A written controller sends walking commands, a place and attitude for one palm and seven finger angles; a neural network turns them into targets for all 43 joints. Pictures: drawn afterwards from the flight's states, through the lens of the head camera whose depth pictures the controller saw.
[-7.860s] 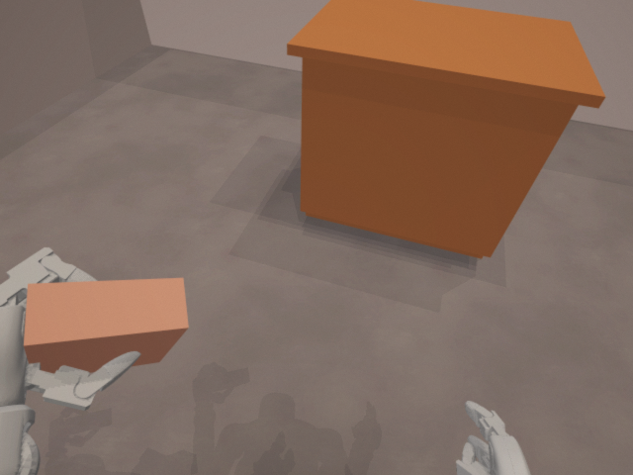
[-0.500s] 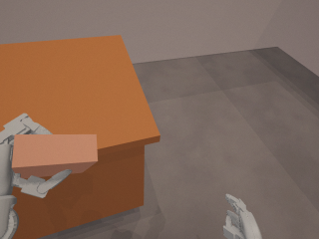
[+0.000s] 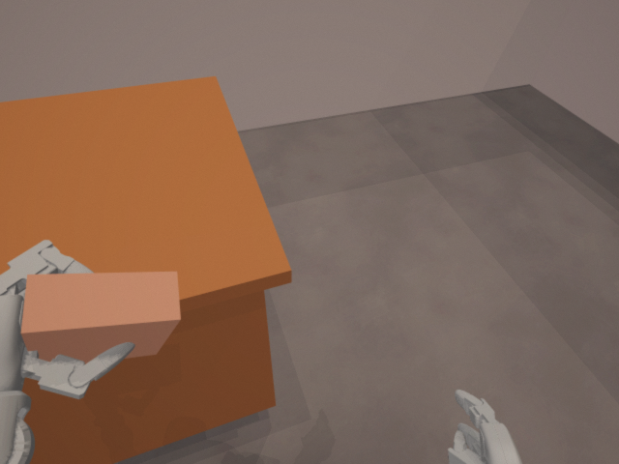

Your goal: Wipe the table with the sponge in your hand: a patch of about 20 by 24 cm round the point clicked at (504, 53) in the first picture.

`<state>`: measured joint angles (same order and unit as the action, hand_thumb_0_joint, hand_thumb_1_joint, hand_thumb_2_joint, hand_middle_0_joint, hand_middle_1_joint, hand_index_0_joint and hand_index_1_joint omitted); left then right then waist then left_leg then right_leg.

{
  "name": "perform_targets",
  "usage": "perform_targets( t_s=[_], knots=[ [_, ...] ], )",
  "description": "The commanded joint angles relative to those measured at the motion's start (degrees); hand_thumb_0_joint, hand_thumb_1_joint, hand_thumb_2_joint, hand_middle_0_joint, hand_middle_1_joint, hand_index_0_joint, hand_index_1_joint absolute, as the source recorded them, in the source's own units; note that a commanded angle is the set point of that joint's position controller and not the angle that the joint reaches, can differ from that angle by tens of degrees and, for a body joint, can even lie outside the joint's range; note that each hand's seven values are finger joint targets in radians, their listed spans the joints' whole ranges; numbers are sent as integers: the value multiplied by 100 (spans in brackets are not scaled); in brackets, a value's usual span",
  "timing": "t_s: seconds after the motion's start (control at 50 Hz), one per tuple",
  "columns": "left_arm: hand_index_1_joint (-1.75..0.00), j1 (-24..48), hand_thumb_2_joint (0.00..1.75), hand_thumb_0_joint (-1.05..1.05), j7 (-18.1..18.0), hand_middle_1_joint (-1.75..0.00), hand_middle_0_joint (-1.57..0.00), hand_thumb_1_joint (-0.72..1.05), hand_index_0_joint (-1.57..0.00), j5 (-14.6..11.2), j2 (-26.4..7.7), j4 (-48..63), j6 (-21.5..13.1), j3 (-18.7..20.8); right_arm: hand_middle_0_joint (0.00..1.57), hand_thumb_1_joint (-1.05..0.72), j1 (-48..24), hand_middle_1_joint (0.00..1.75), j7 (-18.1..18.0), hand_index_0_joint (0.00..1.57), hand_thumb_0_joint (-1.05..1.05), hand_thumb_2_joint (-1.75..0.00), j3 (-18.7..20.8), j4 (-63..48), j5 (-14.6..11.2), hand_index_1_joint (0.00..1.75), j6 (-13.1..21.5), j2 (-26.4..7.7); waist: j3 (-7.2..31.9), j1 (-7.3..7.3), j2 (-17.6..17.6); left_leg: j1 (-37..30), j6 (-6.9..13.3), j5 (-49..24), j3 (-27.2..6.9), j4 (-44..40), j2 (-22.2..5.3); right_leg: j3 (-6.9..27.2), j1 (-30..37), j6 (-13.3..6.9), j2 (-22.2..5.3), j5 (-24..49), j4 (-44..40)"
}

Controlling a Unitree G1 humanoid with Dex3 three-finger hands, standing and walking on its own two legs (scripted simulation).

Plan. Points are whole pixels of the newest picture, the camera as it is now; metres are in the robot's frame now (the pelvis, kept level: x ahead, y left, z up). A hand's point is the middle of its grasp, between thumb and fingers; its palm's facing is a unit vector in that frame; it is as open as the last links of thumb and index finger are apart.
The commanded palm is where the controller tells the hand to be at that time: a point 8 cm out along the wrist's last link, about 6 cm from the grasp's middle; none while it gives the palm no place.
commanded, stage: look again from close up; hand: left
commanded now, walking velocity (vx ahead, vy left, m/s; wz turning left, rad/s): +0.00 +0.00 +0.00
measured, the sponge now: (125, 320) +0.23 +0.21 +0.13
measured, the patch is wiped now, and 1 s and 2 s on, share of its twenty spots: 0.00 0.00 0.00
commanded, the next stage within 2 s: shuffle to correct the standing spot in 0.34 s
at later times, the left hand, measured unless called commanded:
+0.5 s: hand (59, 341) +0.19 +0.26 +0.14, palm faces +0.37 -0.86 -0.35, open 9.4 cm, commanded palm +0.14 +0.29 +0.17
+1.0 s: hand (64, 290) +0.24 +0.27 +0.15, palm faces +0.37 -0.84 -0.40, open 9.4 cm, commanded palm +0.18 +0.32 +0.17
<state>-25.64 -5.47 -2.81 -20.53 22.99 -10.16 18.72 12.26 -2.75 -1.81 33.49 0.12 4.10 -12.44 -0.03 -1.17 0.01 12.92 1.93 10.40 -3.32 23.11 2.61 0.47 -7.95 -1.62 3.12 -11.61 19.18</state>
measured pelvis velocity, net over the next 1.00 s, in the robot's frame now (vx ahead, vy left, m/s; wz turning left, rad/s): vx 0.03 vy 0.04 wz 0.03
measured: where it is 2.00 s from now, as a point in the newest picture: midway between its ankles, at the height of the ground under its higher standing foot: outside the picture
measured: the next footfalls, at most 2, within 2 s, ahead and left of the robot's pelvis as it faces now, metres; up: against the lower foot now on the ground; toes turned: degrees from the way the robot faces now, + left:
left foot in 1.12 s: +0.14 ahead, +0.18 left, +0.00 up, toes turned +1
right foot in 1.32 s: +0.11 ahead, -0.03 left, +0.00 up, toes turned -4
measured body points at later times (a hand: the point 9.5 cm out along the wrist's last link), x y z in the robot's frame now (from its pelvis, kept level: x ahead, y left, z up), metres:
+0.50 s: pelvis -0.02 +0.01 +0.00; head -0.02 +0.02 +0.45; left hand +0.17 +0.30 +0.16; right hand +0.16 -0.22 -0.07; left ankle +0.02 +0.09 -0.75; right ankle -0.02 -0.10 -0.75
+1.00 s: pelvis +0.03 +0.04 -0.02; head +0.04 +0.04 +0.43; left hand +0.21 +0.32 +0.17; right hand +0.19 -0.19 -0.11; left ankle +0.02 +0.10 -0.73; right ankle -0.02 -0.10 -0.75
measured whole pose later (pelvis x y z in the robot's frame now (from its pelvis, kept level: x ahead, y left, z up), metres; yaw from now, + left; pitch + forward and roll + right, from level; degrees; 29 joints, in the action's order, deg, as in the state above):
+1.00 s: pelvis +0.03 +0.04 -0.02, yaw +2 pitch +0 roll -1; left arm -25.2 -6.0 -1.5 -21.7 27.6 -14.2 19.2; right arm 13.6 -0.3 -0.8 34.3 0.0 4.9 -12.0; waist -0.6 0.2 -0.2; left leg 22.0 2.4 20.1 -0.5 45.9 5.1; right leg -2.5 -12.1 0.5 -0.8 -22.3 34.0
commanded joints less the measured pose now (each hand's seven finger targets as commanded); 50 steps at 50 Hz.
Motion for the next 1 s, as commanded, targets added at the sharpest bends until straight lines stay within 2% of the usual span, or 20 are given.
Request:
perform_targets(
  t_s=[0.0, 0.04, 0.1, 0.12, 0.38, 0.42, 0.46, 0.54, 0.64, 0.7, 0.74, 0.78, 0.82, 0.86, 0.88, 0.9, 0.92, 0.94, 0.96, 0.98],
  knots=[
    [-160, 635, 130, 0, -160, -160, -120, 10, -120, -82, -949, 1441, -414, 531, 20, -90, -582, 30, -67, 20, 0, -90, 292, -939, -29, 30, 319, -660, 740, -9, -230, -361, -117, -913, -148, -248, -318, 193, 176, 109, -449, 961, -312],
    [-160, 687, 130, 0, -159, -160, -120, 10, -120, -79, -990, 1538, -427, 541, 20, -90, -605, 30, -79, 20, 0, -90, 280, -945, -21, 30, 330, -654, 733, -5, -361, -370, -125, -887, -176, -314, -326, 168, 183, 113, -429, 875, -284],
    [-160, 540, 130, 0, -177, -160, -120, 10, -120, -84, -1034, 1490, -426, 620, 20, -90, -564, 30, -77, 20, 0, -90, 292, -935, -21, 30, 341, -652, 760, -22, -230, -318, -110, -784, -175, -304, -320, 182, 241, 116, -433, 853, -323],
    [-160, 558, 130, 0, -175, -160, -120, 10, -120, -89, -1085, 1513, -427, 667, 20, -90, -592, 30, -84, 20, 0, -90, 287, -923, -10, 30, 329, -655, 753, -15, -335, -288, -124, -756, -189, -342, -309, 165, 259, 112, -444, 811, -310],
    [-160, 632, 130, 0, -152, -160, -120, 10, -120, -57, -885, 1286, -402, 452, 20, -90, -575, 30, -79, 20, 0, -90, 284, -902, -35, 30, 310, -659, 497, 1, -295, -110, -117, -78, -250, -571, -345, 150, 98, 127, -361, 276, -456],
    [-160, 832, 130, 0, -147, -160, -120, 10, -120, -36, -970, 1462, -426, 485, 20, -90, -619, 30, -85, 20, 0, -90, 280, -904, -22, 30, 318, -669, 474, 21, -514, -91, -134, 35, -284, -657, -349, 128, 84, 127, -337, 188, -420],
    [-160, 786, 130, 0, -155, -160, -120, 10, -120, -5, -932, 1431, -461, 451, 20, -90, -572, 30, -67, 20, 0, -90, 307, -896, -14, 30, 347, -693, 517, 20, -534, 31, -77, 305, -309, -623, -361, 120, 195, 113, -377, 38, -326],
    [-160, 637, 130, 0, -161, -160, -120, 10, -120, -5, -978, 1446, -486, 520, 20, -90, -579, 30, -21, 20, 0, -90, 354, -918, 25, 30, 365, -692, 487, 41, -292, 326, 41, 964, -311, -304, -303, 321, 106, -4, -599, -805, -329],
    [-160, 601, 130, 0, -165, -160, -120, 10, -120, -19, -1005, 1494, -537, 580, 20, -90, -552, 30, 30, 20, 0, -90, 388, -876, 25, 30, 355, -730, 256, 93, -244, 529, 101, 1109, -397, 166, -314, 610, -307, -205, -877, -1483, -114],
    [-160, 664, 130, 0, -171, -160, -120, 10, -120, -1, -983, 1439, -576, 592, 20, -90, -520, 30, 42, 20, 0, -90, 394, -860, 1, 30, 370, -768, 203, 103, -519, 583, 211, 1204, -752, -72, -496, 401, -357, -169, -699, -1122, 543],
    [-160, 814, 130, 0, -175, -160, -120, 10, -120, 21, -1041, 1602, -621, 659, 20, -90, -473, 30, 23, 20, 0, -90, 389, -854, 5, 30, 402, -804, 299, 114, -984, 459, 311, 1140, -1376, -597, -849, -90, -396, 6, -380, -534, 1583],
    [-160, 757, 130, 0, -172, -160, -120, 10, -120, 41, -1056, 1688, -676, 661, 20, -90, -408, 30, 9, 20, 0, -90, 399, -861, 36, 30, 447, -755, 444, 100, -1030, 38, 413, 371, -1745, -566, -1084, -194, -715, 68, -325, -696, 1916],
    [-160, 696, 130, 0, -175, -160, -120, 10, -120, 47, -1069, 1733, -697, 667, 20, -90, -385, 30, 22, 20, 0, -90, 391, -837, 71, 30, 455, -739, 529, 69, -793, -77, 424, -663, -1639, -261, -1119, -191, -652, 43, -436, -901, 1646],
    [-160, 511, 130, 0, -193, -160, -120, 10, -120, 86, -1014, 1667, -725, 670, 20, -90, -407, 30, 65, 20, 0, -90, 406, -841, 43, 30, 453, -753, 659, 22, -563, 475, 217, -988, -1051, 229, -923, -113, 187, -82, -618, -211, 1141],
    [-160, 400, 130, 0, -208, -160, -120, 10, -120, 77, -1048, 1670, -736, 722, 20, -90, -411, 30, 94, 20, 0, -90, 420, -863, 18, 30, 431, -751, 761, 8, -337, 1037, 78, -927, -762, 682, -737, 236, 781, -258, -902, 380, 1083],
    [-160, 278, 130, 0, -225, -160, -120, 10, -120, 50, -1117, 1633, -740, 784, 20, -90, -396, 30, 127, 20, 0, -90, 436, -875, -18, 30, 408, -721, 879, -9, 256, 1570, -40, -791, -396, 1462, -432, 938, 1253, -549, -1431, 862, 1012],
    [-160, 206, 130, 0, -240, -160, -120, 10, -120, 16, -1106, 1558, -733, 793, 20, -90, -356, 30, 177, 20, 0, -90, 478, -855, -32, 30, 363, -745, 873, -1, 925, 2260, -127, -548, -35, 2414, -174, 1670, 1727, -938, -2127, 1707, 876],
    [-160, 363, 130, 0, -241, -160, -120, 10, -120, -13, -1039, 1670, -812, 739, 20, -90, -386, 30, 210, 20, 0, -90, 539, -887, -97, 30, 364, -758, 710, 11, 1189, 2612, -149, 755, 130, 3149, -154, 2218, 1711, -1289, -2600, 2294, 743],
    [-160, 311, 130, 0, -273, -160, -120, 10, -120, -27, -1173, 1628, -860, 912, 20, -90, -426, 30, 233, 20, 0, -90, 519, -859, -111, 30, 358, -767, 549, -58, 1135, 2963, -95, 1721, -173, 3490, -386, 2326, 1669, -1370, -2841, 2393, 735],
    [-160, 223, 130, 0, -296, -160, -120, 10, -120, -13, -1209, 1711, -881, 995, 20, -90, -431, 30, 250, 20, 0, -90, 494, -806, -86, 30, 311, -755, 366, -81, 764, 2971, 4, 1927, -583, 3369, -698, 2201, 1345, -1246, -2891, 2271, 913]
  ],
)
